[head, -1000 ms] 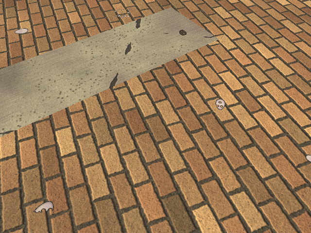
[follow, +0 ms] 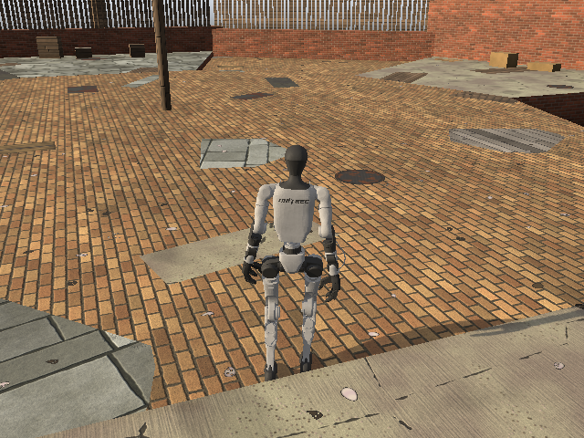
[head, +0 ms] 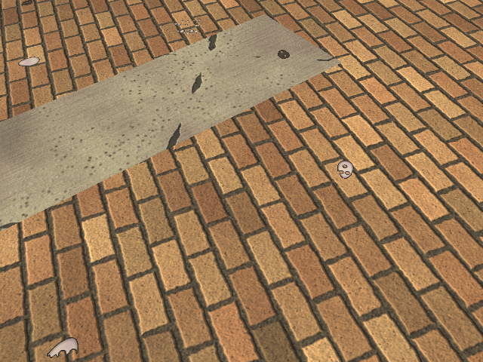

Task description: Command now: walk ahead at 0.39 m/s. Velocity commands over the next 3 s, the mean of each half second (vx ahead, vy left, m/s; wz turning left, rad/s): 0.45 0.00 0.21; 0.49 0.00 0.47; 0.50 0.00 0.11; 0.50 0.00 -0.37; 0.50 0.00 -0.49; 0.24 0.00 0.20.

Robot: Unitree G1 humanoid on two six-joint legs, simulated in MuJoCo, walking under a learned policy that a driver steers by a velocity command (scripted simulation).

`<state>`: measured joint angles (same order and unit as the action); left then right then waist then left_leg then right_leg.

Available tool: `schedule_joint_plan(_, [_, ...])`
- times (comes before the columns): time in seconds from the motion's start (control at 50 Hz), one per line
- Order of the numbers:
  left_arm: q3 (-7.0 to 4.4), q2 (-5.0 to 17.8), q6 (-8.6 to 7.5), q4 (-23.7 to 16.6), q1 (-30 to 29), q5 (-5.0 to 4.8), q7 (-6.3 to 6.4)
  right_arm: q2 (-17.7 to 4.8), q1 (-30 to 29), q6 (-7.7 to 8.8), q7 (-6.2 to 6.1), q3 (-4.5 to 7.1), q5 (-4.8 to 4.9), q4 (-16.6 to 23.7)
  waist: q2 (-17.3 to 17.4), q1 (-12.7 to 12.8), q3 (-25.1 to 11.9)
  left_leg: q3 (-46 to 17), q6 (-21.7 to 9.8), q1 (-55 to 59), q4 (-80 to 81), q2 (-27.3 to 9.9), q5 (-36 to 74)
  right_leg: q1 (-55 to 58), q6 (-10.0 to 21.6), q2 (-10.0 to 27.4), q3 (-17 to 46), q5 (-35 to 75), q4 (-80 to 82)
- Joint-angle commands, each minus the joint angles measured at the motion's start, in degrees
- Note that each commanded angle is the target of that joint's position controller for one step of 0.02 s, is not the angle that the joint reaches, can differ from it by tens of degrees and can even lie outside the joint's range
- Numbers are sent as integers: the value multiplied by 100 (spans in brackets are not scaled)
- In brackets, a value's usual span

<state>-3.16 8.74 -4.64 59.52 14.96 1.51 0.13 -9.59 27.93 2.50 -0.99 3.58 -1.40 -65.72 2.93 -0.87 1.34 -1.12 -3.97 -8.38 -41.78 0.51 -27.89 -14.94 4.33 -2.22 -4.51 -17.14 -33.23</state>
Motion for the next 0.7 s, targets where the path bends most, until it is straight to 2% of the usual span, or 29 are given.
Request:
schedule_joint_plan(0.02, [-170,833,165,390,1886,27,68,-335,-1081,178,171,45,-175,794,-762,624,863,30,-212,-3972,-2553,-134,46,2012,942,2247,4006,-2884,2367])
schedule_joint_plan(0.04, [-128,743,128,211,1431,-1,55,-153,-1102,208,214,-8,-136,779,-501,434,917,-15,-187,-3829,-2568,-321,632,1610,856,2028,3420,-2098,2407])
schedule_joint_plan(0.06, [-73,630,71,126,1188,-23,54,-130,-1104,223,242,2,-113,785,-427,226,849,-15,-140,-3490,-2413,-451,1049,1312,743,1796,2874,-1255,2467])
schedule_joint_plan(0.08, [1,444,20,132,1105,-35,60,-140,-1013,191,264,12,-139,748,-478,88,738,24,-48,-3227,-2249,-508,1287,1163,643,1592,2420,-547,2479])
schedule_joint_plan(0.1, [46,362,-18,169,1192,-33,60,-161,-932,145,289,19,-139,719,-570,36,614,115,15,-3083,-2212,-476,1466,1150,585,1437,2052,140,2445])
schedule_joint_plan(0.14, [93,377,-76,285,1507,-37,67,-221,-1166,61,312,34,-97,829,-656,4,536,274,95,-3196,-2094,-423,1670,1250,592,1327,1582,1501,2332])
schedule_joint_plan(0.18, [109,459,-100,334,1685,-21,87,-168,-1658,-4,321,-2,-58,1009,-680,47,587,393,110,-3368,-1765,-377,1866,1289,564,1287,1127,2435,2319])
schedule_joint_plan(0.26, [187,424,-142,344,1782,-35,146,-31,-2813,-1,342,-136,19,1449,-784,225,783,603,10,-2943,-274,-144,2476,1092,429,1186,446,2950,2503])
schedule_joint_plan(0.3, [181,506,-174,363,1821,-42,170,-105,-3073,12,349,-154,29,1587,-867,230,791,751,-139,-2585,196,-60,2550,1199,396,1306,248,3299,2537])
schedule_joint_plan(0.32, [177,546,-186,370,1817,-42,182,-157,-3089,19,343,-147,23,1620,-818,190,751,814,-244,-2403,358,1,2512,1342,381,1376,140,3727,2414])
schedule_joint_plan(0.36, [131,722,-203,360,1725,-26,210,-290,-2740,28,279,-97,15,1545,-797,-17,438,1000,-486,-1865,506,280,2173,1766,308,1440,-112,5484,1633])
schedule_joint_plan(0.38, [95,829,-185,348,1671,-11,233,-389,-2253,56,248,-42,15,1410,-827,-233,127,1055,-608,-1425,526,441,1919,1945,274,1465,-223,6197,884])
schedule_joint_plan(0.4, [59,927,-149,324,1620,6,239,-518,-1513,89,224,39,24,1184,-874,-513,-279,1051,-746,-701,735,583,1821,1934,269,1477,-273,6346,-106])
schedule_joint_plan(0.42, [30,1008,-135,279,1552,-33,210,-700,-812,113,206,137,-27,973,-805,-855,-616,847,-910,320,1184,501,1914,1400,205,1389,-423,5592,-1334])
schedule_joint_plan(0.44, [63,791,-139,85,1565,-54,154,-1191,-230,104,170,294,-109,925,-230,-997,-1139,-908,-1307,1438,1354,-764,1105,235,96,1105,-535,3215,-3246])
schedule_joint_plan(0.46, [83,434,-173,-181,1832,-192,19,-1556,-274,15,207,371,-49,1001,1052,-563,-1681,-4434,-2386,2770,2364,-2229,1020,-1949,-164,-233,-1,-1288,-5259])
schedule_joint_plan(0.48, [29,788,-208,-384,1031,-80,-4,-1407,-637,-39,206,341,50,1004,81,-538,-1065,-4117,-2131,2419,2732,-1909,254,-2827,-23,175,721,-739,-5243])
schedule_joint_plan(0.5, [9,870,-272,-613,469,-86,-25,-1139,-1043,-28,182,268,65,1080,-141,-422,-354,-3311,-1854,1584,2830,-1795,582,-2919,-13,439,708,-224,-4813])
schedule_joint_plan(0.52, [-7,817,-298,-636,374,-67,-8,-898,-1261,14,177,210,42,1088,-604,-139,29,-2770,-1607,781,2934,-1569,1476,-2563,-44,641,693,40,-4256])
schedule_joint_plan(0.54, [-23,772,-225,-693,327,18,6,-758,-1329,66,149,158,49,1102,-662,72,107,-2338,-1449,222,2924,-1302,2231,-2147,-138,743,727,81,-3908])
schedule_joint_plan(0.56, [0,655,-96,-678,465,90,-1,-690,-1362,116,130,121,59,1098,-547,237,75,-1971,-1347,-166,2943,-1098,2762,-1759,-232,798,736,57,-3660])
schedule_joint_plan(0.58, [-6,602,11,-714,479,118,-7,-703,-1263,180,123,109,85,1097,-450,294,24,-1777,-1319,-296,2946,-982,3175,-1620,-318,792,698,21,-3470])
schedule_joint_plan(0.6, [-1,563,91,-765,439,124,-21,-809,-1145,223,111,121,97,1090,-380,318,16,-1598,-1313,-359,2944,-874,3486,-1649,-393,784,627,53,-3263])
schedule_joint_plan(0.64, [-14,618,166,-982,-13,128,-39,-986,-904,231,93,147,143,1095,-256,256,73,-1436,-1223,-408,3012,-703,3581,-1872,-533,772,518,456,-2787])
schedule_joint_plan(0.7, [-28,717,204,-1372,-970,94,-75,-997,-427,186,93,140,162,1080,-69,-51,232,-1479,-911,-148,3032,-590,3794,-2342,-669,722,402,1188,-1973])
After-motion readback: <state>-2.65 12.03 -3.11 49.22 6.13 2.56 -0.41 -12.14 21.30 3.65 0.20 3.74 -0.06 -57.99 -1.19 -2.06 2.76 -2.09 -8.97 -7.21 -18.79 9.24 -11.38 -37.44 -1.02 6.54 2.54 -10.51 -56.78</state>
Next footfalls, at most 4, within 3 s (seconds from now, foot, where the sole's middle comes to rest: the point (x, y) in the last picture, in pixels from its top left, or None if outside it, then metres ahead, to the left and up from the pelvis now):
0.44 left None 0.37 0.08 -0.76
0.98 right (252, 289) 0.74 0.03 -0.76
1.50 left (161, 247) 0.90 0.32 -0.76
2.06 right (192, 176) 1.21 0.24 -0.76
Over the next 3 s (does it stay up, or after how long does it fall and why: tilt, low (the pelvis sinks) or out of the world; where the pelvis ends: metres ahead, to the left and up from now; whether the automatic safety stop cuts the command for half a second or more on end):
stays up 1.47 0.32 0.01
